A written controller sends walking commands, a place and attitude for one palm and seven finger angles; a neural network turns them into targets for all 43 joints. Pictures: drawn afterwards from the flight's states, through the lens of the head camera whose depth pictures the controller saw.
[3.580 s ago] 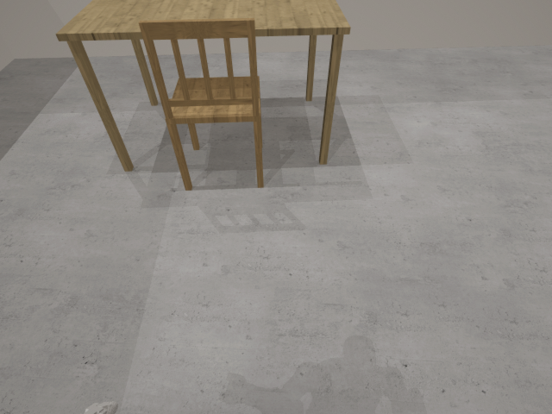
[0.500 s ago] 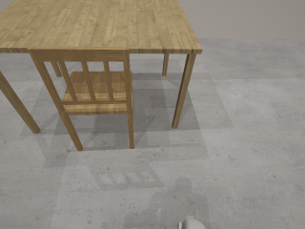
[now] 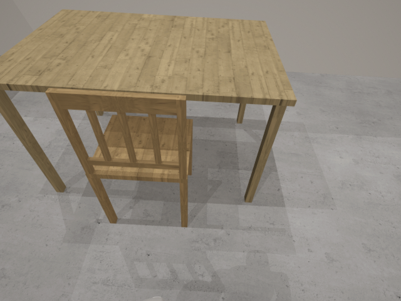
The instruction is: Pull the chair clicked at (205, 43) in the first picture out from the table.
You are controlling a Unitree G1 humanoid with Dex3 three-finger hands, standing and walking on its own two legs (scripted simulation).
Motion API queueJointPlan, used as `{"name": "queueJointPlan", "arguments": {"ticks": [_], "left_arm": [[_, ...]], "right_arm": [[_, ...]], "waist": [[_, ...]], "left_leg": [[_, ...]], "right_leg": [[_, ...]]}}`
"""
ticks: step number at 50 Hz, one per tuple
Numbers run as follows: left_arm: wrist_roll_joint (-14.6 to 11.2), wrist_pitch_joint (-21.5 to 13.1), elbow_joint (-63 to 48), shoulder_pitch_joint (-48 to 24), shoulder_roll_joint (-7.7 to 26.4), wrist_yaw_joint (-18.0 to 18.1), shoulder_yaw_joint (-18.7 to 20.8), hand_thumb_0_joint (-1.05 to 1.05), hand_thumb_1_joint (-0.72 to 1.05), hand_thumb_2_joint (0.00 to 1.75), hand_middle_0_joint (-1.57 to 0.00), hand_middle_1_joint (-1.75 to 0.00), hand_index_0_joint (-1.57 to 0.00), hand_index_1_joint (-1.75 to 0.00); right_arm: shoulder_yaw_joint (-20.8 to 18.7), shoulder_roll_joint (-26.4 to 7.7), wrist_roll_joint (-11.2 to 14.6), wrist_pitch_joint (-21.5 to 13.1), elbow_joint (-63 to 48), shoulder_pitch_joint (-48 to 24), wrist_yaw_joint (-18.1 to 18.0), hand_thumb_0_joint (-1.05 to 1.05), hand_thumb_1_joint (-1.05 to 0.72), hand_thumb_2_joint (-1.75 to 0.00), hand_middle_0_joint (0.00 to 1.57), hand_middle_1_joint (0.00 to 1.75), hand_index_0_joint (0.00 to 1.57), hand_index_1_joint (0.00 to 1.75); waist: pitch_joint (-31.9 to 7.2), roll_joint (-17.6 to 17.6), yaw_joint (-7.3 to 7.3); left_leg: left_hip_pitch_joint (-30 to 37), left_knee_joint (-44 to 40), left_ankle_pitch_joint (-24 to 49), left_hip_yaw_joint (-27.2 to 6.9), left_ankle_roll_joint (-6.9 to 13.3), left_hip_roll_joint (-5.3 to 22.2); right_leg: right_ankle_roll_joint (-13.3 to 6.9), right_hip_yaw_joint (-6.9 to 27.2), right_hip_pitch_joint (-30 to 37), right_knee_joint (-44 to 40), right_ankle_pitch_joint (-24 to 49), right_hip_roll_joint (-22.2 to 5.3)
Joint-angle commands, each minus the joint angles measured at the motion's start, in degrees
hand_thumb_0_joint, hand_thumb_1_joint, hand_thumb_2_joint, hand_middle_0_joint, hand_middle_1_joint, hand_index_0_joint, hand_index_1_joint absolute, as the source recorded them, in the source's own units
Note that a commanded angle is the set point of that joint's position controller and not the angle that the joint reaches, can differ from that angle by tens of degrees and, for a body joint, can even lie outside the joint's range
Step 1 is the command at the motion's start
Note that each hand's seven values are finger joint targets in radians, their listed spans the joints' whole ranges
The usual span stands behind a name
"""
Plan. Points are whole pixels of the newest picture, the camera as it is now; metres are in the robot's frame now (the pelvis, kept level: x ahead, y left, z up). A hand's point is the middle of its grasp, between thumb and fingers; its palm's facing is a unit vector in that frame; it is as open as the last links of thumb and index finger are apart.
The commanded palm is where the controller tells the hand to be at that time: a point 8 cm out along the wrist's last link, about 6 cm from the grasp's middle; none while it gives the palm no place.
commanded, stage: take the last steps up to it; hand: left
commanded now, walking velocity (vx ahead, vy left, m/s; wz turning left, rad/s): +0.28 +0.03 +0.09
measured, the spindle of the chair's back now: (127, 138) +0.64 +0.30 -0.13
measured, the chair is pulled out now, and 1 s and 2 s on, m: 0.00 0.00 0.00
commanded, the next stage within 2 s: come to a stop and stand still in 0.34 s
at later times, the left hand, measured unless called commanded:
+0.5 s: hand (117, 274) +0.22 +0.22 -0.17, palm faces +0.03 -0.98 -0.21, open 7.3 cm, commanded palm none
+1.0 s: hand (95, 286) +0.19 +0.27 -0.19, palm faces +0.12 -0.97 -0.21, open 7.4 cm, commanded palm none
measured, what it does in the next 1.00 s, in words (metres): walks ahead: left foot, then right foot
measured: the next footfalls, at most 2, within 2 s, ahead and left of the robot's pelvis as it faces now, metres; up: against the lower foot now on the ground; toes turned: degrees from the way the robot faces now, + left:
left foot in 0.08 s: +0.13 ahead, +0.13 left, +0.00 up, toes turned +9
right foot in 0.54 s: +0.28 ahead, -0.08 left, +0.00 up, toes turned -6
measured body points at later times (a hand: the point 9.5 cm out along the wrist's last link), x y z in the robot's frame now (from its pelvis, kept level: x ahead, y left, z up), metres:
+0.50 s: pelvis +0.16 +0.03 +0.00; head +0.18 +0.02 +0.45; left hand +0.21 +0.27 -0.15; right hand +0.12 -0.16 -0.17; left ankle +0.09 +0.12 -0.74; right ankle +0.24 -0.08 -0.72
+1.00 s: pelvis +0.15 +0.07 -0.01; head +0.15 +0.10 +0.44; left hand +0.18 +0.32 -0.17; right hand +0.21 -0.16 -0.15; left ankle +0.16 +0.17 -0.74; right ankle +0.22 -0.07 -0.72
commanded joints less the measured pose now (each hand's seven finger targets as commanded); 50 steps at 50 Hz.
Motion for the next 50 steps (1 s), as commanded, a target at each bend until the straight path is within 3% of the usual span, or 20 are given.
{"name": "queueJointPlan", "arguments": {"ticks": [1, 2, 3, 4, 5, 7, 11, 21, 24, 25, 27, 29, 30, 34, 38, 43, 44, 46, 47, 50], "left_arm": [[-0.28, -0.29, -1.61, 1.72, 9.17, -0.09, 1.67, 0.0, 0.9, 0.9, -0.2, -0.3, -0.2, -0.3], [-0.49, 0.07, -1.81, 1.24, 8.7, -0.21, 1.6, 0.0, 0.9, 0.9, -0.2, -0.3, -0.2, -0.3], [-0.69, 0.36, -2.23, 1.66, 6.78, -0.56, 1.01, 0.0, 0.9, 0.9, -0.2, -0.3, -0.2, -0.3], [-1.23, 0.42, -3.95, 1.05, 2.74, -1.0, 0.53, 0.0, 0.9, 0.9, -0.2, -0.3, -0.2, -0.3], [-0.57, 0.22, -6.17, -2.76, 4.0, -0.93, 0.51, 0.0, 0.9, 0.9, -0.2, -0.3, -0.2, -0.3], [-0.4, 0.23, -4.92, -3.2, 3.87, -1.21, 0.59, 0.0, 0.9, 0.9, -0.2, -0.3, -0.2, -0.3], [-0.71, 0.82, -1.31, 1.87, 2.7, -1.43, 0.18, 0.0, 0.9, 0.9, -0.2, -0.3, -0.2, -0.3], [-0.86, 1.46, -4.12, -6.15, 1.56, -0.44, -0.23, 0.0, 0.9, 0.9, -0.2, -0.3, -0.2, -0.3], [-0.9, 1.11, -2.63, -2.73, 1.2, 0.15, -0.47, 0.0, 0.9, 0.9, -0.2, -0.3, -0.2, -0.3], [-0.94, 0.71, -1.27, 0.66, 2.27, 0.51, -0.38, 0.0, 0.9, 0.9, -0.2, -0.3, -0.2, -0.3], [-1.13, -0.1, 0.62, 5.31, 8.51, 1.61, 0.18, 0.0, 0.9, 0.9, -0.2, -0.3, -0.2, -0.3], [-1.28, 0.59, -0.26, 3.32, 10.28, 2.08, 0.26, 0.0, 0.9, 0.9, -0.2, -0.3, -0.2, -0.3], [-1.11, 0.82, -0.53, 1.73, 9.98, 2.47, 0.6, 0.0, 0.9, 0.9, -0.2, -0.3, -0.2, -0.3], [-0.53, 2.51, -2.99, -4.24, 9.2, 2.89, 1.29, 0.0, 0.9, 0.9, -0.2, -0.3, -0.2, -0.3], [-0.22, 3.39, -4.99, -6.93, 10.36, 2.65, 2.0, 0.0, 0.9, 0.9, -0.2, -0.3, -0.2, -0.3], [-0.33, 4.18, -5.99, -9.22, 10.32, 2.07, 2.13, 0.0, 0.9, 0.9, -0.2, -0.3, -0.2, -0.3], [-0.73, 4.44, -5.88, -9.1, 9.46, 1.87, 1.88, 0.0, 0.9, 0.9, -0.2, -0.3, -0.2, -0.3], [-1.51, 5.44, -6.92, -6.91, 3.96, 1.33, 0.92, 0.0, 0.9, 0.9, -0.2, -0.3, -0.2, -0.3], [-1.27, 5.74, -7.09, -8.24, 4.91, 1.5, 0.97, 0.0, 0.9, 0.9, -0.2, -0.3, -0.2, -0.3], [-0.48, 6.46, -3.92, -3.93, 5.38, 1.02, 1.33, 0.0, 0.9, 0.9, -0.2, -0.3, -0.2, -0.3]], "right_arm": [[0.28, -0.41, 0.25, -1.49, -2.53, 3.0, 0.71, 0.0, -0.9, -0.9, 0.2, 0.3, 0.2, 0.3], [0.09, -2.02, 0.15, -1.75, -1.43, 6.85, 0.49, 0.0, -0.9, -0.9, 0.2, 0.3, 0.2, 0.3], [-0.51, -5.62, -0.17, -2.04, -0.07, 11.86, 0.04, 0.0, -0.9, -0.9, 0.2, 0.3, 0.2, 0.3], [-2.01, -11.41, -0.74, -2.47, 0.58, 17.59, -0.65, 0.0, -0.9, -0.9, 0.2, 0.3, 0.2, 0.3], [-1.82, -12.44, -0.28, -2.08, 0.84, 18.79, -1.46, 0.0, -0.9, -0.9, 0.2, 0.3, 0.2, 0.3], [-0.66, -8.58, 0.18, -2.4, -0.69, 11.18, -2.27, 0.0, -0.9, -0.9, 0.2, 0.3, 0.2, 0.3], [1.01, -4.39, 0.9, -4.33, -1.33, 5.62, -2.88, 0.0, -0.9, -0.9, 0.2, 0.3, 0.2, 0.3], [0.84, -3.79, 0.25, -3.32, 3.06, 9.86, -2.8, 0.0, -0.9, -0.9, 0.2, 0.3, 0.2, 0.3], [1.35, -2.86, 0.36, -2.6, 3.65, 8.1, -3.25, 0.0, -0.9, -0.9, 0.2, 0.3, 0.2, 0.3], [1.67, -2.15, 0.78, -2.54, 3.67, 7.9, -3.34, 0.0, -0.9, -0.9, 0.2, 0.3, 0.2, 0.3], [1.88, 0.09, 1.85, -2.21, 3.63, 10.85, -3.08, 0.0, -0.9, -0.9, 0.2, 0.3, 0.2, 0.3], [1.09, 0.84, 2.36, -0.34, 3.5, 10.09, -3.57, 0.0, -0.9, -0.9, 0.2, 0.3, 0.2, 0.3], [1.02, 0.51, 2.32, 0.49, 3.28, 8.78, -3.62, 0.0, -0.9, -0.9, 0.2, 0.3, 0.2, 0.3], [0.48, 0.77, 1.85, 2.3, 2.63, 5.86, -3.34, 0.0, -0.9, -0.9, 0.2, 0.3, 0.2, 0.3], [0.1, 0.62, 1.41, 3.02, 0.77, 4.77, -2.63, 0.0, -0.9, -0.9, 0.2, 0.3, 0.2, 0.3], [0.28, -0.79, 1.19, 2.02, -0.24, 7.13, -2.23, 0.0, -0.9, -0.9, 0.2, 0.3, 0.2, 0.3], [0.31, -1.48, 1.16, 1.54, 0.15, 8.24, -2.16, 0.0, -0.9, -0.9, 0.2, 0.3, 0.2, 0.3], [-0.57, -8.44, 0.25, 0.77, -2.66, 4.64, -2.28, 0.0, -0.9, -0.9, 0.2, 0.3, 0.2, 0.3], [-0.21, -9.59, -0.11, 1.08, -4.63, -0.22, -2.41, 0.0, -0.9, -0.9, 0.2, 0.3, 0.2, 0.3], [0.97, -6.99, 0.09, 0.88, -5.45, -6.24, -3.37, 0.0, -0.9, -0.9, 0.2, 0.3, 0.2, 0.3]], "waist": [[5.28, -5.95, -1.13], [4.01, -1.65, -2.85], [2.47, 7.86, -4.85], [1.28, 22.28, -6.56], [3.0, 17.07, -6.79], [3.73, 10.78, -4.02], [0.69, 2.35, -0.1], [5.35, 5.3, -2.0], [4.31, 3.56, 0.26], [2.5, 0.55, 1.83], [-4.92, -10.69, 1.06], [-5.29, -10.07, 0.49], [-5.73, -14.01, 0.87], [-2.9, -6.98, 0.19], [-3.22, -7.03, -0.13], [-2.78, -11.24, -1.94], [-2.35, -8.78, -2.38], [2.65, 16.08, -1.07], [5.9, 15.08, -0.47], [6.69, 9.52, 2.41]], "left_leg": [[11.2, -10.98, 0.25, 3.23, 0.63, -2.35], [18.93, -14.11, 0.08, 3.73, 0.4, -3.19], [24.55, -20.01, -6.37, -4.3, 1.92, 0.52], [28.07, -31.62, -13.0, -25.12, 6.88, 13.46], [27.42, -35.19, -12.91, -31.32, 10.8, 16.87], [22.12, -34.85, -10.17, -24.58, 10.64, 13.74], [21.27, -32.49, 17.44, -9.31, 9.43, 8.59], [22.49, -29.41, 26.23, -5.95, 10.66, 9.05], [20.07, -22.02, 32.12, -3.8, 7.34, 6.89], [17.72, -17.65, 29.75, -2.32, 4.77, 4.45], [8.61, -8.36, 0.07, -0.3, -0.41, -3.36], [9.54, 2.02, -19.24, -2.03, -1.44, -4.66], [8.62, 5.89, -20.64, -3.32, -1.5, -4.14], [6.9, 9.93, -17.53, -4.94, -1.81, -4.73], [7.96, 7.75, -12.67, -3.42, -2.48, -5.31], [16.49, -11.2, -2.26, -1.59, -2.06, -5.42], [20.49, -18.32, 1.84, -1.86, -1.8, -4.95], [10.88, -34.0, -1.32, -21.61, 2.97, 10.81], [1.25, -36.91, -4.49, -24.57, 6.96, 13.21], [1.15, -36.13, -7.04, -15.42, 5.95, 6.7]], "right_leg": [[-6.88, 8.7, -9.69, -8.4, -10.96, -13.57], [-5.77, 6.55, -13.95, -3.53, -13.26, -11.49], [-3.8, 3.56, -17.84, 8.42, -12.42, -6.85], [-0.9, -0.13, -26.76, 26.86, -17.56, 0.45], [-1.75, 6.96, -32.14, 37.55, -19.24, 1.13], [-2.32, 11.26, -32.67, 45.03, -11.42, -2.61], [-0.36, 12.25, -25.61, 40.41, -1.51, -2.99], [-0.68, 9.64, -20.8, 17.94, -2.41, -0.7], [-1.09, 8.88, -10.51, 8.2, 4.79, 1.03], [-0.64, 10.03, -3.08, 1.84, 15.03, 0.29], [-6.59, 23.98, 11.2, 4.7, 58.99, -14.11], [-13.71, 23.67, 6.66, 2.73, 68.23, -18.99], [-14.61, 24.6, 5.4, 2.23, 65.48, -18.54], [-13.15, 20.23, -0.41, 0.08, 49.73, -16.51], [-11.67, 18.39, -4.37, -1.99, 35.14, -14.53], [-7.41, 17.81, -10.32, -1.26, 10.46, -10.78], [-5.28, 16.84, -13.17, 1.36, 4.09, -8.91], [0.62, 9.88, -17.59, 15.3, -13.55, 1.44], [0.32, 13.83, -14.28, 22.04, -14.71, 2.14], [0.11, 16.94, -13.93, 33.04, -7.7, 2.62]]}}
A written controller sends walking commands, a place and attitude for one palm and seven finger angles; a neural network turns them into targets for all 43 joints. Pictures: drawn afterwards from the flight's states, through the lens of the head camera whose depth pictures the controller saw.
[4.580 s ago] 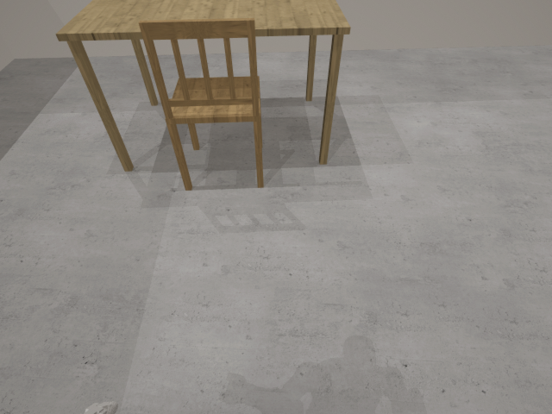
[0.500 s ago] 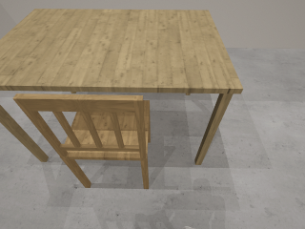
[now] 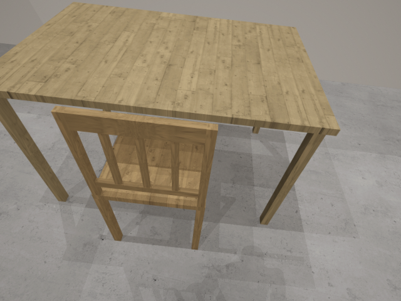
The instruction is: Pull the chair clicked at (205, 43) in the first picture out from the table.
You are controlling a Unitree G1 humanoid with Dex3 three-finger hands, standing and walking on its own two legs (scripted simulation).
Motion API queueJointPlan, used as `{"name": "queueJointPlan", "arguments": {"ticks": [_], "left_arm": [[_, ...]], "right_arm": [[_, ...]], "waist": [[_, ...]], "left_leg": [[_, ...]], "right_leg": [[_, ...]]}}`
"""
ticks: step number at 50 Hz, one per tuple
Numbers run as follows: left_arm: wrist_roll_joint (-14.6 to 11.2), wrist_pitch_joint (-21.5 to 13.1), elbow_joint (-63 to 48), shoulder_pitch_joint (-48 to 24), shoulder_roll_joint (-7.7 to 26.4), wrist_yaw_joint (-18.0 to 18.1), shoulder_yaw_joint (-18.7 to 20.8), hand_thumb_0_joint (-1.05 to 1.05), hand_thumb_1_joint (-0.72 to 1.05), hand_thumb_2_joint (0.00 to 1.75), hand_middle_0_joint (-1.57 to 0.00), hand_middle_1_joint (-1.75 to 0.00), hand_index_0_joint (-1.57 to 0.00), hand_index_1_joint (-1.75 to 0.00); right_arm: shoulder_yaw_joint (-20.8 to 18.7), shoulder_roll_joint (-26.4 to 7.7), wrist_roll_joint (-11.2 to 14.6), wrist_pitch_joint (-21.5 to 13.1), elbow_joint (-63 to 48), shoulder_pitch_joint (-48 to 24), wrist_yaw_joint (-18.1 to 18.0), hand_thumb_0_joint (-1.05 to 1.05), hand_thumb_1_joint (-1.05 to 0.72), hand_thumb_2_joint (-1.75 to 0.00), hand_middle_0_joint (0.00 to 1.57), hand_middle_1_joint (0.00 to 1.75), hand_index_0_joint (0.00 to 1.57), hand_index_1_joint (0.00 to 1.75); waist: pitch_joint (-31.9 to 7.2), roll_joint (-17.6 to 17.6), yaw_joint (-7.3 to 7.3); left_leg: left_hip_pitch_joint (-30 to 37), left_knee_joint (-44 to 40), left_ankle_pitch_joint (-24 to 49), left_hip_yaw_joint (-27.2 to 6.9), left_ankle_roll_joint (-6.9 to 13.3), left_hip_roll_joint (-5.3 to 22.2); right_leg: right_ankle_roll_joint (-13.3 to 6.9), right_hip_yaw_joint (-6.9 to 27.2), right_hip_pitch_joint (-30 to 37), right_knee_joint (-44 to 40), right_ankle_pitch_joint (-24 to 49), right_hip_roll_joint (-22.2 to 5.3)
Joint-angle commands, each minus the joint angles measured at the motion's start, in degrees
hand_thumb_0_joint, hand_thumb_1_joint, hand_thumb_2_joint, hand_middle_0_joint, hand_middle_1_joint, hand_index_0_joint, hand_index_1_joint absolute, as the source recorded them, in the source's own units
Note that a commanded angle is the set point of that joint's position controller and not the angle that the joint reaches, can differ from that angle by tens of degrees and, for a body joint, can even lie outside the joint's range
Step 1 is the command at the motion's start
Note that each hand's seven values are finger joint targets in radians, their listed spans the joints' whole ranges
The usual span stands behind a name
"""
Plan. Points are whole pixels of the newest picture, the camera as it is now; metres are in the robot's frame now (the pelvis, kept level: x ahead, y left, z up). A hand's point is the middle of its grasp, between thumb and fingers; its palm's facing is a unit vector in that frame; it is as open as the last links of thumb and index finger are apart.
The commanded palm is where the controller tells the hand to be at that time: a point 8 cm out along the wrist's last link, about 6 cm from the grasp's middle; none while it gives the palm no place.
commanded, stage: come to a stop and stand still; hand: left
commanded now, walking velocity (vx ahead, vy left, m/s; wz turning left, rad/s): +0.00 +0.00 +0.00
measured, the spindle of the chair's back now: (143, 163) +0.50 +0.21 -0.12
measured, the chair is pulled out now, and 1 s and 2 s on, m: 0.00 0.00 0.00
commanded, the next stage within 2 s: look again from close up in 0.78 s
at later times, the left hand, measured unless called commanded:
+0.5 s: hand out of the picture -0.06 +0.15 -0.16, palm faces +0.02 -0.98 -0.18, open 7.4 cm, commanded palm none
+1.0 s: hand out of the picture -0.07 +0.16 -0.17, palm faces +0.00 -0.98 -0.19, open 7.4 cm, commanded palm none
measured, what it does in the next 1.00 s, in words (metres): steps on the spot: right foot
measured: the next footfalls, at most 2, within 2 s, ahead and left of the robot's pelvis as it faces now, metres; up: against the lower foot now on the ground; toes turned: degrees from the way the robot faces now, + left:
right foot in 0.26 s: +0.02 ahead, -0.12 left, +0.00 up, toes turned -7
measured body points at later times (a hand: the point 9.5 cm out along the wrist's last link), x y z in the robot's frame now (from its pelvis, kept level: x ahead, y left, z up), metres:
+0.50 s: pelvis -0.04 +0.00 +0.01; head -0.04 -0.01 +0.46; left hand -0.06 +0.21 -0.15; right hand -0.05 -0.22 -0.16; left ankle +0.01 +0.10 -0.73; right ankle -0.08 -0.10 -0.73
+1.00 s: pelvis -0.03 +0.00 +0.00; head -0.01 -0.01 +0.45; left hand -0.06 +0.21 -0.15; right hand -0.06 -0.21 -0.16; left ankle +0.01 +0.10 -0.73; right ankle -0.08 -0.10 -0.73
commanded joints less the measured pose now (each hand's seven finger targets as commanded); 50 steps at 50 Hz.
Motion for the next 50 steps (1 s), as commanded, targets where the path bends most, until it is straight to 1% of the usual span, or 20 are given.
{"name": "queueJointPlan", "arguments": {"ticks": [1, 3, 8, 11, 12, 13, 14, 15, 16, 17, 24, 30, 36, 43, 44, 45, 46, 47, 49, 50], "left_arm": [[0.14, -0.81, -0.96, 5.23, 2.74, -0.65, 0.19, 0.0, 0.9, 0.9, -0.2, -0.3, -0.2, -0.3], [-0.04, -1.32, -0.03, 6.48, 2.57, -0.51, -0.28, 0.0, 0.9, 0.9, -0.2, -0.3, -0.2, -0.3], [-0.56, -2.31, 0.44, 5.91, 1.3, -0.15, -1.9, 0.0, 0.9, 0.9, -0.2, -0.3, -0.2, -0.3], [-0.71, -3.09, 3.36, 10.72, 1.58, 0.32, -2.34, 0.0, 0.9, 0.9, -0.2, -0.3, -0.2, -0.3], [-0.62, -3.5, 4.18, 11.58, 2.27, 0.6, -2.41, 0.0, 0.9, 0.9, -0.2, -0.3, -0.2, -0.3], [-0.63, -3.92, 4.31, 11.05, 2.86, 0.68, -2.63, 0.0, 0.9, 0.9, -0.2, -0.3, -0.2, -0.3], [-0.81, -4.2, 4.39, 10.48, 3.07, 0.64, -2.92, 0.0, 0.9, 0.9, -0.2, -0.3, -0.2, -0.3], [-0.86, -4.47, 4.67, 10.15, 2.64, 0.59, -3.15, 0.0, 0.9, 0.9, -0.2, -0.3, -0.2, -0.3], [-0.8, -4.78, 4.81, 9.64, 2.35, 0.6, -3.2, 0.0, 0.9, 0.9, -0.2, -0.3, -0.2, -0.3], [-0.91, -4.86, 4.67, 9.29, 1.69, 0.67, -3.5, 0.0, 0.9, 0.9, -0.2, -0.3, -0.2, -0.3], [-1.07, -4.41, 4.95, 11.09, 1.05, 0.79, -3.55, 0.0, 0.9, 0.9, -0.2, -0.3, -0.2, -0.3], [-1.09, -4.2, 4.8, 11.96, 0.55, 0.66, -3.28, 0.0, 0.9, 0.9, -0.2, -0.3, -0.2, -0.3], [-1.13, -4.21, 4.62, 12.53, -0.06, 0.56, -3.11, 0.0, 0.9, 0.9, -0.2, -0.3, -0.2, -0.3], [-1.22, -4.57, 5.1, 13.38, -1.1, 0.62, -3.39, 0.0, 0.9, 0.9, -0.2, -0.3, -0.2, -0.3], [0.47, -6.92, 5.03, 16.17, 0.59, 2.16, -4.03, 0.0, 0.9, 0.9, -0.2, -0.3, -0.2, -0.3], [-0.14, -7.34, 1.89, 12.11, 3.11, 1.76, -3.67, 0.0, 0.9, 0.9, -0.2, -0.3, -0.2, -0.3], [-0.1, -7.34, 0.68, 10.07, 4.17, 1.33, -3.26, 0.0, 0.9, 0.9, -0.2, -0.3, -0.2, -0.3], [-0.35, -7.38, 0.51, 9.36, 2.85, 1.31, -3.43, 0.0, 0.9, 0.9, -0.2, -0.3, -0.2, -0.3], [-0.76, -7.66, 0.23, 10.33, 1.54, 1.21, -3.38, 0.0, 0.9, 0.9, -0.2, -0.3, -0.2, -0.3], [-0.87, -7.44, 0.29, 10.86, 0.97, 1.18, -3.49, 0.0, 0.9, 0.9, -0.2, -0.3, -0.2, -0.3]], "right_arm": [[-0.47, -7.74, 0.36, -0.79, -3.42, -3.66, -1.15, 0.0, -0.9, -0.9, 0.2, 0.3, 0.2, 0.3], [-0.4, -7.65, 0.63, -1.0, -2.58, -1.57, -1.23, 0.0, -0.9, -0.9, 0.2, 0.3, 0.2, 0.3], [-0.76, -7.7, 0.8, -1.24, 0.84, 4.49, -1.2, 0.0, -0.9, -0.9, 0.2, 0.3, 0.2, 0.3], [-0.54, -7.11, 1.52, -1.28, 2.41, 4.41, -0.91, 0.0, -0.9, -0.9, 0.2, 0.3, 0.2, 0.3], [-0.25, -5.69, 1.86, -1.39, 2.48, 4.44, -0.77, 0.0, -0.9, -0.9, 0.2, 0.3, 0.2, 0.3], [0.08, -4.53, 2.07, -1.43, 2.45, 4.04, -0.63, 0.0, -0.9, -0.9, 0.2, 0.3, 0.2, 0.3], [0.3, -4.17, 2.0, -1.55, 2.8, 4.04, -0.44, 0.0, -0.9, -0.9, 0.2, 0.3, 0.2, 0.3], [0.39, -4.1, 1.71, -1.53, 3.34, 4.28, -0.34, 0.0, -0.9, -0.9, 0.2, 0.3, 0.2, 0.3], [0.31, -4.19, 1.53, -1.28, 3.91, 4.29, -0.35, 0.0, -0.9, -0.9, 0.2, 0.3, 0.2, 0.3], [0.41, -4.77, 1.52, -1.28, 4.31, 4.45, -0.39, 0.0, -0.9, -0.9, 0.2, 0.3, 0.2, 0.3], [1.2, -3.76, 1.34, -0.7, 6.85, 5.96, -0.33, 0.0, -0.9, -0.9, 0.2, 0.3, 0.2, 0.3], [1.22, -2.51, 1.04, -0.39, 7.58, 8.05, -0.49, 0.0, -0.9, -0.9, 0.2, 0.3, 0.2, 0.3], [1.22, -1.99, 1.08, -0.61, 7.62, 9.47, -0.75, 0.0, -0.9, -0.9, 0.2, 0.3, 0.2, 0.3], [1.33, -1.83, 1.2, -1.2, 7.71, 9.69, -0.97, 0.0, -0.9, -0.9, 0.2, 0.3, 0.2, 0.3], [1.9, -3.83, 1.01, -2.54, 2.93, 2.33, 0.09, 0.0, -0.9, -0.9, 0.2, 0.3, 0.2, 0.3], [1.65, -1.58, 0.99, -1.76, 1.62, 7.24, 0.74, 0.0, -0.9, -0.9, 0.2, 0.3, 0.2, 0.3], [1.67, -1.82, 0.38, -1.12, 2.18, 7.08, 1.04, 0.0, -0.9, -0.9, 0.2, 0.3, 0.2, 0.3], [1.72, -1.93, 0.35, -1.19, 2.14, 9.03, 1.03, 0.0, -0.9, -0.9, 0.2, 0.3, 0.2, 0.3], [2.06, -2.07, 0.51, -2.25, 1.85, 10.55, 0.79, 0.0, -0.9, -0.9, 0.2, 0.3, 0.2, 0.3], [2.13, -2.59, 0.61, -2.54, 1.66, 10.11, 0.57, 0.0, -0.9, -0.9, 0.2, 0.3, 0.2, 0.3]], "waist": [[2.8, 10.57, 2.13], [0.47, 9.25, 1.18], [-3.91, 8.85, -1.71], [-4.46, 5.88, -0.32], [-3.91, 3.55, -0.69], [-2.91, 0.83, -1.42], [-2.71, 0.98, -1.96], [-3.09, 0.15, -2.16], [-2.58, -5.22, -2.19], [-1.24, -5.82, -2.37], [5.13, 1.18, -1.84], [6.38, 3.14, -1.69], [5.3, 2.85, -1.41], [2.79, 1.75, -1.35], [5.59, -0.02, 1.6], [2.2, -0.99, -3.54], [2.83, 1.84, -3.18], [1.21, 1.11, -4.25], [-2.71, 2.69, -3.84], [-2.51, 3.36, -3.17]], "left_leg": [[-9.34, -22.94, -3.01, -12.34, 4.95, 12.41], [-1.72, -21.66, 1.49, -10.69, 5.35, 11.06], [10.4, -18.95, 13.98, -14.28, 7.93, 13.44], [7.29, -15.42, 14.83, -12.09, 4.77, 10.47], [4.46, -13.98, 12.39, -9.87, 2.46, 8.12], [4.87, -13.11, 11.88, -7.47, 0.54, 5.9], [6.83, -13.5, 11.36, -6.71, -0.29, 4.95], [8.54, -13.48, 12.76, -6.35, -0.46, 4.97], [8.71, -12.27, 13.04, -5.85, -0.35, 5.18], [8.7, -12.52, 13.48, -5.63, -0.33, 5.35], [5.52, -15.1, 5.13, -5.89, -0.69, 4.88], [3.49, -14.82, 1.46, -6.09, -0.86, 4.54], [2.58, -14.99, 0.84, -6.82, -0.67, 4.89], [4.22, -14.5, 5.57, -6.82, -0.4, 5.45], [-3.28, 0.28, 9.18, -4.66, -1.88, 4.76], [-2.01, 0.6, -0.02, -4.27, -1.57, 3.37], [-0.75, 0.02, 0.72, -3.44, -1.51, 2.76], [-0.3, -0.03, 2.16, -3.25, -1.15, 2.97], [0.66, -2.3, 8.82, -4.41, -0.43, 3.45], [0.69, -3.53, 9.95, -5.11, -0.04, 4.04]], "right_leg": [[-0.02, 3.6, 1.29, 14.54, 0.48, 1.7], [0.77, 2.87, -0.35, 11.7, 0.34, 1.49], [1.01, 0.95, 3.82, -7.0, -4.72, 0.74], [0.32, 1.3, 12.98, -22.52, 8.01, 0.66], [-0.61, 4.59, 15.65, -25.31, 11.99, -1.75], [-1.89, 6.97, 14.03, -25.36, 14.2, -4.3], [-2.65, 7.18, 11.69, -25.11, 14.66, -5.58], [-2.88, 7.05, 10.51, -24.69, 14.76, -5.0], [-2.65, 6.78, 10.04, -25.33, 14.71, -4.22], [-2.48, 6.74, 9.39, -25.67, 15.03, -4.34], [-2.46, 6.81, 5.79, -27.64, 1.87, -3.11], [-2.78, 6.82, 3.99, -27.85, -2.75, -2.71], [-2.9, 6.24, 5.4, -26.77, -1.19, -1.89], [-2.82, 6.04, 7.2, -25.61, 4.64, -2.03], [-1.51, 9.99, 7.69, -26.28, 25.38, -4.87], [-4.1, 10.7, 5.43, -28.28, 8.09, -7.86], [-5.43, 10.52, 4.17, -28.57, 2.35, -7.54], [-5.94, 9.1, 4.24, -27.07, -1.09, -5.88], [-5.87, 6.66, 8.37, -22.05, 8.39, -3.52], [-5.54, 6.06, 8.89, -20.34, 9.6, -2.43]]}}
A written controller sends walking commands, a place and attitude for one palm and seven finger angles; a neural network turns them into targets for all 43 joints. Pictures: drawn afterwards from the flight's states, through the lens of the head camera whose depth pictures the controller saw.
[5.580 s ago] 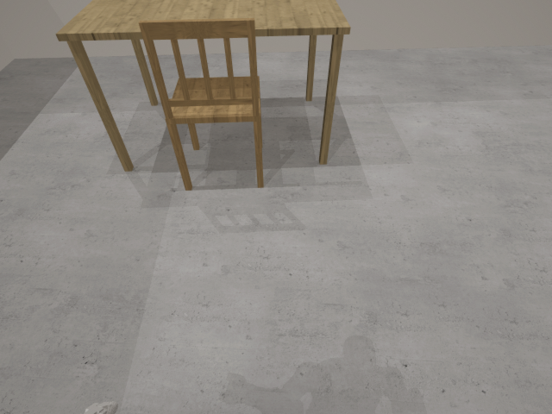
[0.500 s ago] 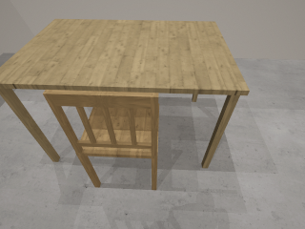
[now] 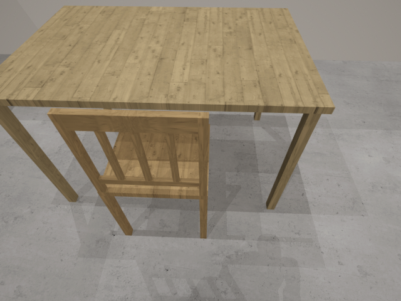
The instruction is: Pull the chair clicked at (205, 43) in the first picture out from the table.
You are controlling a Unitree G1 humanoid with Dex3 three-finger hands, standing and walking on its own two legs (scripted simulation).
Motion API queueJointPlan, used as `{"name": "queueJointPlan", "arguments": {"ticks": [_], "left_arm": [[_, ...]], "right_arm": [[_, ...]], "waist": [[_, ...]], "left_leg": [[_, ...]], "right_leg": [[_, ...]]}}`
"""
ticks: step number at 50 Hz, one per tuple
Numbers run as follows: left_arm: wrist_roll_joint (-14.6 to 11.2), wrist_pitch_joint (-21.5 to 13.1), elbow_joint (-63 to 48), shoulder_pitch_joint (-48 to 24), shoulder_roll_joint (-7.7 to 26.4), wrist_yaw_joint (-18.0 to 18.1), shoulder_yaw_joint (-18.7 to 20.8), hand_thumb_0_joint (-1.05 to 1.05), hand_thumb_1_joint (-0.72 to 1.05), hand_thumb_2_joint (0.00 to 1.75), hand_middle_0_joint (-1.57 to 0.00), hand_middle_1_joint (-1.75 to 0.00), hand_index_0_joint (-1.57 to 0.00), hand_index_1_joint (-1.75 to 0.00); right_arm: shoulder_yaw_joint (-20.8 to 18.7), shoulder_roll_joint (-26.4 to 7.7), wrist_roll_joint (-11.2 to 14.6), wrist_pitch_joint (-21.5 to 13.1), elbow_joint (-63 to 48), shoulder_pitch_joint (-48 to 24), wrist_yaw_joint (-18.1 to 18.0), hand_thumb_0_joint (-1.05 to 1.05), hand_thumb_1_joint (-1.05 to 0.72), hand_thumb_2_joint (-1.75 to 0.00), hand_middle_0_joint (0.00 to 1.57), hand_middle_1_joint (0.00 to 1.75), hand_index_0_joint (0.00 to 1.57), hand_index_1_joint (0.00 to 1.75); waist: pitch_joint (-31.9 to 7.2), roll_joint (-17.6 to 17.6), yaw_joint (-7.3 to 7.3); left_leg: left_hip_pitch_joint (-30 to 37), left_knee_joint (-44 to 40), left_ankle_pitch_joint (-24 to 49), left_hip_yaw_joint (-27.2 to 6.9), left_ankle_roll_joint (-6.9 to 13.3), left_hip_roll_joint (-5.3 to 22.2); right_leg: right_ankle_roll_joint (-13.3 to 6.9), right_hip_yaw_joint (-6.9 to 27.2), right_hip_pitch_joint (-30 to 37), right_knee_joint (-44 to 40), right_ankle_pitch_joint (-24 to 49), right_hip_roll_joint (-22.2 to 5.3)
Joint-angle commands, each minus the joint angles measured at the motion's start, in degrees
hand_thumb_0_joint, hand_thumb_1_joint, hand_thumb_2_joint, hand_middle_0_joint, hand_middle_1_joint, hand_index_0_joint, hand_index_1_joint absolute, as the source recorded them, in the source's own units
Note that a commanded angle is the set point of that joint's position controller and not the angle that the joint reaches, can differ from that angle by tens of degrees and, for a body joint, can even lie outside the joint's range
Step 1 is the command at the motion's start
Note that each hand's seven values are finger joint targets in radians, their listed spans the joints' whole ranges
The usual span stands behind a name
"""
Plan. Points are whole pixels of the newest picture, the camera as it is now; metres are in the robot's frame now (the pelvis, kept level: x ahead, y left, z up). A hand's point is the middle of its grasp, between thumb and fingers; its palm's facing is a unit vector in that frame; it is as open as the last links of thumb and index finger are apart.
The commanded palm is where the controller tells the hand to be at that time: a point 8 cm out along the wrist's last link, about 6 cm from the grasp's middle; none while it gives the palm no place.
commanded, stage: look again from close up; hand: left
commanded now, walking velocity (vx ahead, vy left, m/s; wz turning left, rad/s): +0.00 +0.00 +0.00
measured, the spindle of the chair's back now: (141, 157) +0.53 +0.21 -0.12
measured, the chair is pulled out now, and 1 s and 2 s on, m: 0.00 0.00 0.00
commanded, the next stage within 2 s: shuffle to correct the standing spot in 0.64 s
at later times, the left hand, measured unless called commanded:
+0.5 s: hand out of the picture +0.04 +0.20 -0.18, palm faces +0.01 -0.98 -0.20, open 7.4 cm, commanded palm none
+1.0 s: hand out of the picture +0.00 +0.20 -0.18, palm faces -0.05 -0.98 -0.18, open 7.4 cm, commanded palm none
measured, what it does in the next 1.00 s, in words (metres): stands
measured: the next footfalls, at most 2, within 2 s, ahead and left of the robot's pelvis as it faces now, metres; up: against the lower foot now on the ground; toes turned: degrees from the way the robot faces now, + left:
left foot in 1.42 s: +0.12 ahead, +0.06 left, +0.00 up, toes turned +2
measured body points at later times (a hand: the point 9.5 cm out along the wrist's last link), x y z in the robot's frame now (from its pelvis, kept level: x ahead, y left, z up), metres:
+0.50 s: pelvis +0.03 +0.02 +0.00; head +0.04 +0.04 +0.45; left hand +0.04 +0.25 -0.16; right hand +0.07 -0.21 -0.15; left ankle +0.04 +0.10 -0.73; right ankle -0.05 -0.10 -0.73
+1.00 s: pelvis +0.02 +0.02 +0.00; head +0.04 +0.03 +0.45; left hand +0.00 +0.25 -0.16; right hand +0.03 -0.21 -0.15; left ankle +0.04 +0.10 -0.73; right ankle -0.04 -0.09 -0.72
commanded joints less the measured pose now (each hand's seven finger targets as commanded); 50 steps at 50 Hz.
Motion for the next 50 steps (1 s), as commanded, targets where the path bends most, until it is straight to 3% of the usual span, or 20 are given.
{"name": "queueJointPlan", "arguments": {"ticks": [1, 3, 5, 10, 13, 26, 29, 38, 41, 43, 45, 48, 50], "left_arm": [[-0.34, -1.33, -3.56, 1.87, 6.23, 0.3, 1.1, 0.0, 0.9, 0.9, -0.2, -0.3, -0.2, -0.3], [-0.45, -0.89, -3.09, 3.25, 6.01, 0.25, 1.03, 0.0, 0.9, 0.9, -0.2, -0.3, -0.2, -0.3], [-0.43, -0.55, -2.98, 3.29, 5.99, 0.25, 0.93, 0.0, 0.9, 0.9, -0.2, -0.3, -0.2, -0.3], [-0.38, -0.1, -3.73, 2.51, 7.34, 0.33, 1.13, 0.0, 0.9, 0.9, -0.2, -0.3, -0.2, -0.3], [-0.39, 0.21, -4.25, 2.24, 8.16, 0.27, 1.39, 0.0, 0.9, 0.9, -0.2, -0.3, -0.2, -0.3], [-0.17, 0.53, -4.54, 1.37, 9.92, -0.15, 1.39, 0.0, 0.9, 0.9, -0.2, -0.3, -0.2, -0.3], [-0.28, 0.7, -3.96, 1.48, 10.02, -0.2, 1.26, 0.0, 0.9, 0.9, -0.2, -0.3, -0.2, -0.3], [-0.22, 0.86, -2.27, 2.58, 8.82, -0.35, 0.8, 0.0, 0.9, 0.9, -0.2, -0.3, -0.2, -0.3], [0.05, 1.46, -1.63, 3.47, 8.03, -0.68, 0.84, 0.0, 0.9, 0.9, -0.2, -0.3, -0.2, -0.3], [0.4, 2.03, -1.84, 3.53, 7.99, -0.99, 1.05, 0.0, 0.9, 0.9, -0.2, -0.3, -0.2, -0.3], [0.78, 2.66, -2.31, 3.21, 7.93, -1.41, 1.4, 0.0, 0.9, 0.9, -0.2, -0.3, -0.2, -0.3], [1.01, 3.13, -3.6, 2.14, 7.58, -1.93, 1.96, 0.0, 0.9, 0.9, -0.2, -0.3, -0.2, -0.3], [0.93, 3.08, -4.16, 1.9, 6.62, -2.33, 2.29, 0.0, 0.9, 0.9, -0.2, -0.3, -0.2, -0.3]], "right_arm": [[-0.1, -4.05, 0.24, -2.04, -2.89, 4.01, -0.41, 0.0, -0.9, -0.9, 0.2, 0.3, 0.2, 0.3], [-0.06, -4.76, 0.48, -2.18, -3.16, 2.77, -0.78, 0.0, -0.9, -0.9, 0.2, 0.3, 0.2, 0.3], [-0.08, -5.45, 0.6, -2.1, -3.05, 2.03, -0.96, 0.0, -0.9, -0.9, 0.2, 0.3, 0.2, 0.3], [-0.12, -6.61, 0.59, -2.24, -2.76, 0.63, -1.07, 0.0, -0.9, -0.9, 0.2, 0.3, 0.2, 0.3], [-0.15, -7.14, 0.54, -2.27, -2.69, -0.35, -1.12, 0.0, -0.9, -0.9, 0.2, 0.3, 0.2, 0.3], [-0.39, -8.42, 0.89, -2.18, -2.43, -3.5, -1.2, 0.0, -0.9, -0.9, 0.2, 0.3, 0.2, 0.3], [-0.42, -9.07, 0.86, -2.15, -2.12, -3.92, -1.21, 0.0, -0.9, -0.9, 0.2, 0.3, 0.2, 0.3], [-0.25, -8.06, 0.92, -1.93, -0.77, -3.82, -1.1, 0.0, -0.9, -0.9, 0.2, 0.3, 0.2, 0.3], [-0.68, -8.37, 0.74, -1.51, -0.13, -2.85, -1.24, 0.0, -0.9, -0.9, 0.2, 0.3, 0.2, 0.3], [-1.38, -9.81, 0.49, -1.18, -0.14, -2.05, -1.47, 0.0, -0.9, -0.9, 0.2, 0.3, 0.2, 0.3], [-2.26, -11.33, 0.33, -0.85, -0.31, -0.47, -1.87, 0.0, -0.9, -0.9, 0.2, 0.3, 0.2, 0.3], [-2.92, -11.84, -0.11, -0.98, -0.81, 1.37, -2.2, 0.0, -0.9, -0.9, 0.2, 0.3, 0.2, 0.3], [-3.08, -11.69, -0.32, -1.11, -1.31, 0.46, -2.16, 0.0, -0.9, -0.9, 0.2, 0.3, 0.2, 0.3]], "waist": [[-2.09, 0.01, 0.13], [-1.0, -1.65, 1.12], [0.87, -5.24, 1.22], [0.88, -4.88, 1.59], [-0.08, -2.38, 1.85], [-1.6, -3.54, 1.93], [-1.71, -2.3, 1.91], [-0.57, -4.29, 1.75], [0.9, -3.18, 1.6], [1.76, -0.84, 1.17], [2.82, 1.75, 0.64], [0.81, 1.71, 0.06], [-0.3, 1.55, 0.49]], "left_leg": [[5.59, -3.09, 9.36, -4.61, 1.1, 3.69], [4.49, -3.84, 11.84, -5.76, 2.01, 4.5], [4.11, -4.46, 10.95, -5.82, 2.11, 4.59], [5.52, -5.58, 13.98, -6.0, 2.29, 4.47], [6.55, -6.06, 15.09, -5.98, 2.36, 4.55], [9.72, -7.37, 15.85, -5.78, 2.43, 4.76], [10.46, -8.01, 15.31, -6.04, 2.4, 4.87], [10.56, -10.33, 8.86, -6.18, 2.21, 5.0], [9.68, -13.53, -1.5, -8.69, 2.99, 7.05], [9.77, -16.52, -7.48, -12.54, 4.14, 9.53], [9.5, -19.18, -12.48, -17.33, 6.54, 13.12], [9.5, -19.32, -9.9, -20.41, 10.68, 17.32], [7.0, -18.91, -8.88, -18.18, 10.86, 17.72]], "right_leg": [[-2.75, 6.62, -4.43, -2.74, 9.45, -7.11], [-1.96, 6.15, -3.56, -1.63, 9.9, -6.44], [-1.5, 6.03, -4.12, -1.93, 9.33, -6.47], [-0.73, 5.72, -3.49, -1.5, 10.14, -6.81], [-0.47, 5.53, -2.77, -1.52, 9.59, -6.92], [0.32, 5.61, -1.84, -3.72, 11.48, -7.64], [0.51, 5.46, -2.25, -3.91, 10.15, -7.83], [0.79, 5.3, -2.82, -5.63, 7.04, -7.99], [0.85, 3.13, -4.49, -3.81, 0.3, -6.41], [0.73, 1.68, -7.71, -0.26, -2.81, -5.18], [0.64, 0.69, -12.08, 5.9, -6.52, -3.94], [-0.12, 2.47, -16.46, 17.77, -11.5, -4.8], [-0.29, 3.34, -15.49, 18.84, -10.53, -5.41]]}}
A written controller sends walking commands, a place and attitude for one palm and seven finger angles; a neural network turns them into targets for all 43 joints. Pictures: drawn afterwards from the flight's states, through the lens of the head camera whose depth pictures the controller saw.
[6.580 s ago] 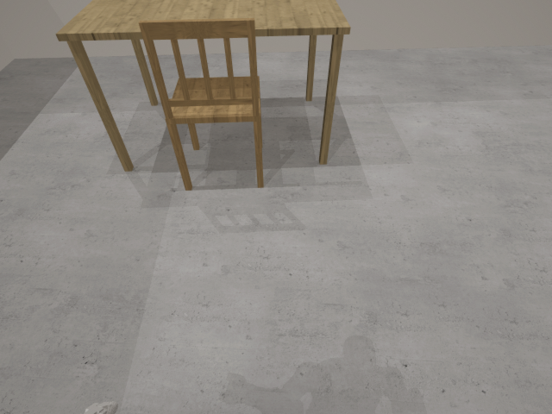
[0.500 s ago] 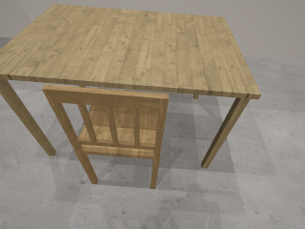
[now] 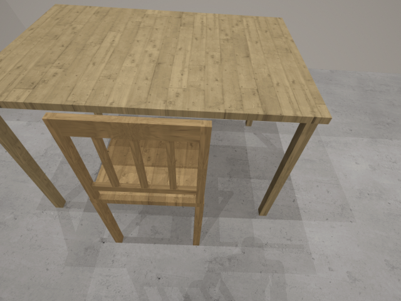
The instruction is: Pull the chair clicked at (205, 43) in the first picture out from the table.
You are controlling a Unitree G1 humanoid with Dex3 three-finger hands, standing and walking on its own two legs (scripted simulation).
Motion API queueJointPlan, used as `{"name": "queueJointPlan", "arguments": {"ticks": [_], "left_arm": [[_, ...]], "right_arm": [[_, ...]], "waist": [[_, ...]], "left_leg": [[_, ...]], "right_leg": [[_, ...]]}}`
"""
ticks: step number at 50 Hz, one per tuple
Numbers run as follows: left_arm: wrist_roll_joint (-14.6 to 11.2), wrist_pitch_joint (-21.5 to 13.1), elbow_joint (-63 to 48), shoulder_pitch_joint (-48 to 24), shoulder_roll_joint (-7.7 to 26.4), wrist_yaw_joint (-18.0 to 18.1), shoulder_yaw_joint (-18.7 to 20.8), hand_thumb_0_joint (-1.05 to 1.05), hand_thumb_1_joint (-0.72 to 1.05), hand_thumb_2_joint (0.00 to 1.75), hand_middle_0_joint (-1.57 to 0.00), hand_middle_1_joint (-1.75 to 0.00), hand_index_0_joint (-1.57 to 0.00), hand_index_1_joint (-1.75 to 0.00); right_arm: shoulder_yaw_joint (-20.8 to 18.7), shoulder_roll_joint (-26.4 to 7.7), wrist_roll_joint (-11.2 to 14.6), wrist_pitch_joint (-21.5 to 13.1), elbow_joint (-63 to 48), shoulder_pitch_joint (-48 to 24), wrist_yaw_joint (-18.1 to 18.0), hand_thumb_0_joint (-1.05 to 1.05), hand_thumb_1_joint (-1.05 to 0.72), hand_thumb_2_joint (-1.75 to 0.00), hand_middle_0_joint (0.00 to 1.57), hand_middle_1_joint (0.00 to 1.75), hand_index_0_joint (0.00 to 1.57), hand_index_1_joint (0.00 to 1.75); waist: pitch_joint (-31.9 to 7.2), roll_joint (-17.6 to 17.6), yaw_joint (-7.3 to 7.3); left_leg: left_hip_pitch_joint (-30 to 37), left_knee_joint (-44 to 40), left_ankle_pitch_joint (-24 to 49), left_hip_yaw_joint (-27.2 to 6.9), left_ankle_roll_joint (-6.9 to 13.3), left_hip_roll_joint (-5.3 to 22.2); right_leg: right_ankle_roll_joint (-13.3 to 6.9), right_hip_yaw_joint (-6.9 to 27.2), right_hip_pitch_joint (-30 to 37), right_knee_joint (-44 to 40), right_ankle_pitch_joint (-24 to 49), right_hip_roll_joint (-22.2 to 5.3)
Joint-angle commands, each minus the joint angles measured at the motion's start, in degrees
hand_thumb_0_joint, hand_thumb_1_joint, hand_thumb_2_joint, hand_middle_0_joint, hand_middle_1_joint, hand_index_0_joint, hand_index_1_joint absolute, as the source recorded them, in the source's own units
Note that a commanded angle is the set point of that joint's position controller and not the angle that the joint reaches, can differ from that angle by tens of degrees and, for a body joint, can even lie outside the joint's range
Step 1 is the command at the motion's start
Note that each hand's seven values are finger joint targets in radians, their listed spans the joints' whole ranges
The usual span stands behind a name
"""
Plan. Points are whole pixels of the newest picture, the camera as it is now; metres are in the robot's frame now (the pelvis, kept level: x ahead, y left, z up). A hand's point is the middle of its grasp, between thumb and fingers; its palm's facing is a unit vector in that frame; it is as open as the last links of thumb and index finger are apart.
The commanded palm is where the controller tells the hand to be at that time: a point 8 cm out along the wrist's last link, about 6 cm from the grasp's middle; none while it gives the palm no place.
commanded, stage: shuffle to correct the standing spot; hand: left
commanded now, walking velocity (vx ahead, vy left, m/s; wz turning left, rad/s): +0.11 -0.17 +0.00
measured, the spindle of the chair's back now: (139, 164) +0.50 +0.21 -0.12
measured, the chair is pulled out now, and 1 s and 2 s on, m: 0.00 0.00 0.00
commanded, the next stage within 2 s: come to a stop and stand still in 0.18 s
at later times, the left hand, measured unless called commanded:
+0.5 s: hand out of the picture +0.01 +0.09 -0.19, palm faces +0.10 -0.99 -0.09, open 7.4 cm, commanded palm none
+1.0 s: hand out of the picture +0.07 +0.17 -0.17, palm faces +0.04 -0.97 -0.26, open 7.4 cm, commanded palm none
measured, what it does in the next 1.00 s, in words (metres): steps on the spot: left foot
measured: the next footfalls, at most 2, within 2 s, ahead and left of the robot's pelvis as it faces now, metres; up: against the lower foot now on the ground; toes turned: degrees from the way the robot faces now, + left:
left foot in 0.42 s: +0.10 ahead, +0.05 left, +0.00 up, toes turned +5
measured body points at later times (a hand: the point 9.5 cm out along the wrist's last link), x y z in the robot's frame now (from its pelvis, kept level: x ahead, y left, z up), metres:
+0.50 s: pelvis +0.06 -0.05 +0.00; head +0.07 -0.02 +0.45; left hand +0.01 +0.14 -0.18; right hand +0.11 -0.27 -0.15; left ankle +0.06 +0.04 -0.74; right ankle -0.01 -0.13 -0.74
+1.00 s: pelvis +0.02 -0.03 -0.01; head +0.02 -0.03 +0.44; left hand +0.06 +0.22 -0.15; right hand +0.06 -0.26 -0.16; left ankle +0.06 +0.05 -0.74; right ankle -0.01 -0.13 -0.74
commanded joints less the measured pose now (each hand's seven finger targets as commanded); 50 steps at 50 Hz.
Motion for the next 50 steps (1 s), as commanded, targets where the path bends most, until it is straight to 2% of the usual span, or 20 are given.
{"name": "queueJointPlan", "arguments": {"ticks": [1, 5, 7, 8, 11, 13, 15, 18, 20, 22, 26, 28, 32, 37, 38, 39, 42, 46, 48, 50], "left_arm": [[-0.15, -0.64, -3.22, 3.12, 2.27, -0.85, 1.23, 0.0, 0.9, 0.9, -0.2, -0.3, -0.2, -0.3], [-0.12, -1.17, -1.2, 8.57, 1.98, -1.04, 1.75, 0.0, 0.9, 0.9, -0.2, -0.3, -0.2, -0.3], [0.04, -1.34, -1.62, 9.15, 6.79, -0.23, 2.59, 0.0, 0.9, 0.9, -0.2, -0.3, -0.2, -0.3], [-0.26, -1.27, -2.3, 9.15, 7.64, 0.06, 2.84, 0.0, 0.9, 0.9, -0.2, -0.3, -0.2, -0.3], [-0.43, -2.42, -2.86, 5.56, 4.46, 0.58, 2.33, 0.0, 0.9, 0.9, -0.2, -0.3, -0.2, -0.3], [-0.12, -3.1, -2.99, 5.33, 4.14, 0.65, 2.01, 0.0, 0.9, 0.9, -0.2, -0.3, -0.2, -0.3], [-0.04, -3.28, -2.39, 6.67, 4.63, 0.64, 1.99, 0.0, 0.9, 0.9, -0.2, -0.3, -0.2, -0.3], [-0.73, -3.71, -1.4, 6.73, 3.71, 0.79, 1.18, 0.0, 0.9, 0.9, -0.2, -0.3, -0.2, -0.3], [-1.54, -3.97, -0.88, 5.79, 2.98, 0.81, 0.72, 0.0, 0.9, 0.9, -0.2, -0.3, -0.2, -0.3], [-1.63, -3.71, -0.89, 7.85, 0.4, 1.35, 0.49, 0.0, 0.9, 0.9, -0.2, -0.3, -0.2, -0.3], [-1.44, -2.65, -0.63, 5.81, 1.92, 1.79, 0.54, 0.0, 0.9, 0.9, -0.2, -0.3, -0.2, -0.3], [-1.26, -2.54, -0.77, 6.22, 2.21, 1.88, 0.81, 0.0, 0.9, 0.9, -0.2, -0.3, -0.2, -0.3], [-1.01, -2.44, -2.57, 4.94, 3.28, 1.99, 1.68, 0.0, 0.9, 0.9, -0.2, -0.3, -0.2, -0.3], [-0.9, -2.04, -4.2, 3.55, 3.12, 1.85, 1.8, 0.0, 0.9, 0.9, -0.2, -0.3, -0.2, -0.3], [-0.5, -2.5, -5.71, 4.43, 4.27, 3.86, 0.89, 0.0, 0.9, 0.9, -0.2, -0.3, -0.2, -0.3], [-0.61, -3.08, -9.06, 1.22, 6.69, 3.39, 1.46, 0.0, 0.9, 0.9, -0.2, -0.3, -0.2, -0.3], [-0.51, -4.05, -11.6, -1.35, 7.7, 2.64, 1.54, 0.0, 0.9, 0.9, -0.2, -0.3, -0.2, -0.3], [-1.01, -2.79, -13.03, -3.62, 7.05, 2.26, 1.27, 0.0, 0.9, 0.9, -0.2, -0.3, -0.2, -0.3], [-1.17, -1.9, -12.2, -1.72, 6.37, 1.85, 0.96, 0.0, 0.9, 0.9, -0.2, -0.3, -0.2, -0.3], [-1.01, -1.81, -11.31, -0.21, 6.27, 1.46, 0.77, 0.0, 0.9, 0.9, -0.2, -0.3, -0.2, -0.3]], "right_arm": [[-2.75, -10.52, -0.14, -0.47, -1.66, 3.6, -0.92, 0.0, -0.9, -0.9, 0.2, 0.3, 0.2, 0.3], [-2.99, -8.98, -0.01, 0.01, -2.18, 1.9, -0.55, 0.0, -0.9, -0.9, 0.2, 0.3, 0.2, 0.3], [-1.74, -4.01, 0.42, 0.23, -3.66, 1.24, -0.1, 0.0, -0.9, -0.9, 0.2, 0.3, 0.2, 0.3], [-1.76, -3.86, 0.3, 0.36, -4.81, -1.49, 0.17, 0.0, -0.9, -0.9, 0.2, 0.3, 0.2, 0.3], [-2.18, -3.49, 0.1, 0.6, -3.96, -0.13, 0.55, 0.0, -0.9, -0.9, 0.2, 0.3, 0.2, 0.3], [-1.93, -2.0, 0.08, 0.17, -3.68, 1.47, 0.73, 0.0, -0.9, -0.9, 0.2, 0.3, 0.2, 0.3], [-1.58, -0.83, 0.28, -0.06, -4.15, 0.94, 0.57, 0.0, -0.9, -0.9, 0.2, 0.3, 0.2, 0.3], [0.07, 1.35, 0.78, -0.6, -2.91, 2.29, 0.04, 0.0, -0.9, -0.9, 0.2, 0.3, 0.2, 0.3], [0.31, -0.16, 1.09, -1.41, -1.17, 5.71, -0.33, 0.0, -0.9, -0.9, 0.2, 0.3, 0.2, 0.3], [-0.53, -4.65, 1.22, -1.99, -1.25, 5.79, -1.04, 0.0, -0.9, -0.9, 0.2, 0.3, 0.2, 0.3], [-0.38, -4.42, 1.6, -1.24, -2.12, 2.37, -1.78, 0.0, -0.9, -0.9, 0.2, 0.3, 0.2, 0.3], [-0.68, -4.81, 1.37, -0.94, -2.65, 2.2, -1.91, 0.0, -0.9, -0.9, 0.2, 0.3, 0.2, 0.3], [-1.72, -6.15, 1.02, -0.27, -4.04, 2.14, -1.75, 0.0, -0.9, -0.9, 0.2, 0.3, 0.2, 0.3], [-1.73, -5.55, 0.77, 0.21, -4.95, 0.65, -1.09, 0.0, -0.9, -0.9, 0.2, 0.3, 0.2, 0.3], [-2.52, -8.73, 1.68, -0.15, -10.07, -2.26, -0.77, 0.0, -0.9, -0.9, 0.2, 0.3, 0.2, 0.3], [-2.25, -5.57, 1.18, 0.72, -10.63, 0.96, 0.44, 0.0, -0.9, -0.9, 0.2, 0.3, 0.2, 0.3], [-1.7, -4.07, 0.58, 1.15, -11.71, 0.41, 1.35, 0.0, -0.9, -0.9, 0.2, 0.3, 0.2, 0.3], [-1.19, -5.44, 0.38, 0.36, -10.59, 3.22, 1.37, 0.0, -0.9, -0.9, 0.2, 0.3, 0.2, 0.3], [-0.95, -7.03, 0.22, 0.35, -10.81, 1.07, 1.2, 0.0, -0.9, -0.9, 0.2, 0.3, 0.2, 0.3], [-0.99, -7.91, 0.27, 0.54, -11.3, 0.17, 1.22, 0.0, -0.9, -0.9, 0.2, 0.3, 0.2, 0.3]], "waist": [[0.77, 6.27, -0.59], [0.54, 3.46, 1.83], [5.03, -13.2, 2.64], [5.57, -12.09, 3.56], [8.24, -4.82, 0.55], [5.82, -1.68, -0.12], [3.69, -0.95, 0.51], [1.04, 1.3, 0.13], [-2.48, 2.87, -0.92], [-4.57, 6.61, 0.61], [1.42, 10.75, 0.86], [0.54, 6.68, 0.72], [-3.9, 2.33, 0.23], [-3.46, 0.04, 0.6], [-0.36, -1.12, 0.06], [-1.69, -5.53, -1.28], [-2.07, -2.72, -1.6], [2.11, 4.13, -1.89], [6.99, 8.33, 0.07], [8.63, 4.07, 0.93]], "left_leg": [[1.09, -13.76, -7.48, -21.25, 7.41, 20.27], [-9.6, -5.62, -14.35, -10.74, 1.19, 12.98], [-20.03, 10.35, -17.39, 0.04, -2.42, 3.28], [-18.84, 21.7, -18.81, 0.1, -2.34, 2.86], [-19.09, 32.83, -13.02, -2.97, -2.23, 5.57], [-17.43, 29.84, -12.38, -1.76, -2.76, 5.39], [-14.54, 23.4, -12.41, -0.53, -3.32, 4.91], [-4.28, 8.36, -5.45, -0.97, -4.32, 3.93], [5.72, -3.55, 9.06, -2.98, -3.82, 4.94], [11.13, -0.13, 36.9, -9.9, 0.18, 13.52], [7.36, -2.78, 39.89, -10.72, 1.69, 13.0], [8.86, -1.05, 40.14, -10.05, 1.21, 12.13], [10.13, 0.88, 36.47, -8.6, 0.53, 11.43], [5.82, -0.8, 22.83, -8.73, 0.11, 10.53], [6.12, 10.69, 28.38, -6.05, -1.32, 10.77], [-2.65, 10.51, 0.63, -6.01, -1.75, 6.62], [-4.45, 10.54, -7.02, -4.33, -2.72, 4.08], [0.44, 1.3, 3.41, -8.56, -1.01, 6.84], [-7.42, -6.11, -5.31, -16.11, 1.81, 9.87], [-12.18, -9.86, -15.75, -17.56, 1.65, 9.55]], "right_leg": [[-0.75, 1.52, -7.44, 3.9, -0.63, -1.19], [-0.31, -1.16, 6.99, -14.01, 9.47, 0.58], [-5.49, 15.92, 7.38, -26.2, -6.4, -11.18], [-9.63, 20.9, 2.23, -31.45, -10.42, -16.2], [-11.6, 15.83, -1.29, -29.81, 3.79, -13.88], [-11.56, 9.3, 1.68, -25.56, 19.28, -11.62], [-11.88, 7.86, 3.67, -23.18, 28.71, -11.26], [-8.94, 5.55, 4.06, -18.81, 39.42, -9.42], [-4.53, 2.96, 4.4, -13.31, 41.06, -5.93], [-0.34, 1.84, 2.01, -13.81, 28.18, -3.49], [0.93, 1.52, 2.88, -14.86, 22.48, -3.4], [0.68, 2.08, 2.69, -14.48, 28.86, -4.15], [0.26, 2.6, 3.44, -11.84, 37.11, -5.43], [-0.76, 3.95, 3.68, -12.49, 30.79, -5.65], [2.75, 7.15, -2.35, -15.64, 50.05, -6.83], [-0.09, 8.4, 3.06, -15.84, 40.3, -9.64], [-7.06, 8.89, 3.88, -15.18, 36.29, -11.44], [-4.1, 3.53, -3.72, -11.77, 14.97, -4.99], [-1.89, 1.26, -2.43, -11.32, 3.5, -0.64], [-1.87, 1.86, 0.14, -12.71, 2.36, -0.6]]}}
